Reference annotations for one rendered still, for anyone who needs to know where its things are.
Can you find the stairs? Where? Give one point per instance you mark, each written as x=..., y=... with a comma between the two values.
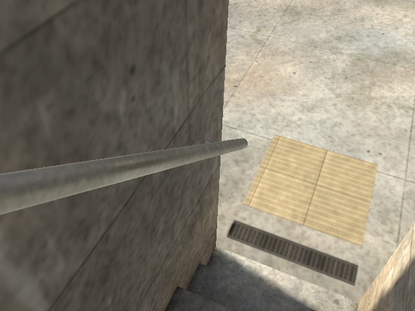
x=231, y=282

